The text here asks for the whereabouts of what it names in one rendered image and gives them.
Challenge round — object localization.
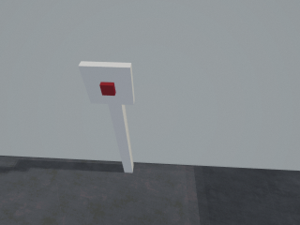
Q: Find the button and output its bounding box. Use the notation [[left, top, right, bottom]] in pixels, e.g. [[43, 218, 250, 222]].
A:
[[99, 82, 116, 96]]

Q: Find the panel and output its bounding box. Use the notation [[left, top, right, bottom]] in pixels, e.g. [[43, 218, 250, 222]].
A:
[[78, 61, 135, 173]]

